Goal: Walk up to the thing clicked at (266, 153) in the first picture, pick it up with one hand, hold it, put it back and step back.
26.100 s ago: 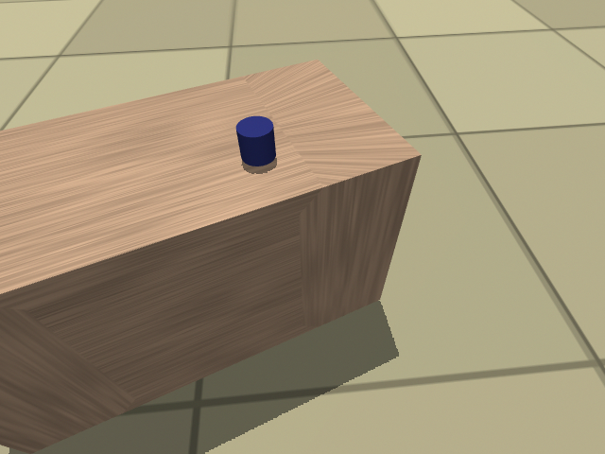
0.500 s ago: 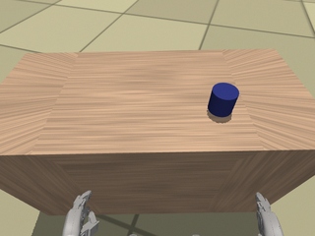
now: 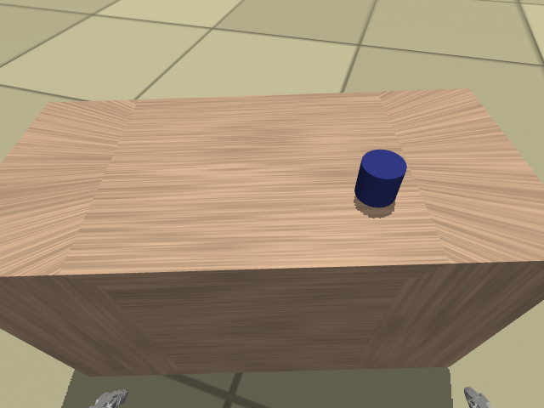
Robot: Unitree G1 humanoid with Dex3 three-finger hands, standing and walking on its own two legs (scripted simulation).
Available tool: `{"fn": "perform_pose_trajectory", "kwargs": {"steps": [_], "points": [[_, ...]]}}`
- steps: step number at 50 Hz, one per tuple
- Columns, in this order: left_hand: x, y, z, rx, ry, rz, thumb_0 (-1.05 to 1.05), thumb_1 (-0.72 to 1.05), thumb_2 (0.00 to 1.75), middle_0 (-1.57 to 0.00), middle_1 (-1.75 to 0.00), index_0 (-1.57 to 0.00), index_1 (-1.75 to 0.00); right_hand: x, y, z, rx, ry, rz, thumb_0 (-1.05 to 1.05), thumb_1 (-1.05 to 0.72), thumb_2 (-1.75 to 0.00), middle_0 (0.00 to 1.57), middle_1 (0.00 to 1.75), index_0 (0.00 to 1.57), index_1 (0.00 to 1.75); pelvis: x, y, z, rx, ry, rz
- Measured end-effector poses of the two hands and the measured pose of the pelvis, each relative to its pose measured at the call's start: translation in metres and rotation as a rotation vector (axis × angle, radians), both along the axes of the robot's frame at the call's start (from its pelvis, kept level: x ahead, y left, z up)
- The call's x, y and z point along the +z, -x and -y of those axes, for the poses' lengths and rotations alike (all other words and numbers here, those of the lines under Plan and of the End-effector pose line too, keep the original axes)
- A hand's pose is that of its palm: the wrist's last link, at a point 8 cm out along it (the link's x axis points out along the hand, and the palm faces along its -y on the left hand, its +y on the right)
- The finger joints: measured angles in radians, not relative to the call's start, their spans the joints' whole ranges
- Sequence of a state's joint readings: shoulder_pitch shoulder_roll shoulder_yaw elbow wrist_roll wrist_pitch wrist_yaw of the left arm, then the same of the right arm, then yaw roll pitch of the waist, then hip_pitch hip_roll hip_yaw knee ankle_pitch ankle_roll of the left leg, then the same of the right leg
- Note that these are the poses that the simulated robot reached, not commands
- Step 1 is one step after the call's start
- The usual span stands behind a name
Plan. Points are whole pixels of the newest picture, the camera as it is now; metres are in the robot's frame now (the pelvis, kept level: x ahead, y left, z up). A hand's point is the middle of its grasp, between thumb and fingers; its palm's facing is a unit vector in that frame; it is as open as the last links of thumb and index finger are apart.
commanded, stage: stand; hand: right
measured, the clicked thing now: (379, 178) +0.54 -0.19 +0.00
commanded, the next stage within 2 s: none
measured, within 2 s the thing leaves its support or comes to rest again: neither
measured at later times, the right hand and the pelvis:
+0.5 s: hand out of the picture +0.06 -0.25 -0.12, palm faces -0.02 +0.94 -0.34, open 8.2 cm; pelvis +0.00 +0.00 +0.04, yaw +0 degrees
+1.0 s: hand out of the picture +0.05 -0.25 -0.12, palm faces -0.02 +0.94 -0.34, open 7.4 cm; pelvis -0.01 +0.00 +0.04, yaw +0 degrees
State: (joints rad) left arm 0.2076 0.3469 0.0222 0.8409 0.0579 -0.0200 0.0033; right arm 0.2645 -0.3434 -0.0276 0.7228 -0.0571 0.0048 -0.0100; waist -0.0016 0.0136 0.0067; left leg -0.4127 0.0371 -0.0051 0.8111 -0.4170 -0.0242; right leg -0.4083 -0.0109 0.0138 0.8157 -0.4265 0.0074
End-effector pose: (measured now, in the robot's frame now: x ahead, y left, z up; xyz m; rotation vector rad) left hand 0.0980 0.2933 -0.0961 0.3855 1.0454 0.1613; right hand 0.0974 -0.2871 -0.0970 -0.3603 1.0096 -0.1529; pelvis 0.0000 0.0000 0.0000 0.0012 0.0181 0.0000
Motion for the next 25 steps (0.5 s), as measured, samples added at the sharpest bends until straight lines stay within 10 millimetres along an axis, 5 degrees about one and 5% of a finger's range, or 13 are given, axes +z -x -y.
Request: {"fn": "perform_pose_trajectory", "kwargs": {"steps": [8,17,25], "points": [[0.002,0.03,-0.005,0.069,0.005,-0.126,0.01,0.91,0.9,-0.2,-0.3,-0.2,-0.3,-0.001,0.032,0.009,-0.06,0.0,-0.142,-0.01,0.31,-0.26,0.14,0.18,0.14,0.18,0.015,-0.005,0.002,0.002,-0.001,0.029],[0.004,0.038,0.01,0.087,0.053,-0.174,0.01,0.91,0.9,-0.2,-0.3,-0.2,-0.3,0.006,0.044,0.004,-0.086,-0.016,-0.202,-0.01,-0.27,-0.71,0.19,0.28,0.19,0.28,0.031,-0.005,0.003,0.003,0.0,0.061],[0.008,0.037,0.013,0.092,0.066,-0.168,0.0,0.91,0.9,-0.2,-0.3,-0.2,-0.3,0.011,0.045,0.005,-0.096,-0.018,-0.21,0.0,-0.73,-0.86,0.2,0.3,0.2,0.3,0.037,0.0,0.004,0.006,0.003,0.076]]}}
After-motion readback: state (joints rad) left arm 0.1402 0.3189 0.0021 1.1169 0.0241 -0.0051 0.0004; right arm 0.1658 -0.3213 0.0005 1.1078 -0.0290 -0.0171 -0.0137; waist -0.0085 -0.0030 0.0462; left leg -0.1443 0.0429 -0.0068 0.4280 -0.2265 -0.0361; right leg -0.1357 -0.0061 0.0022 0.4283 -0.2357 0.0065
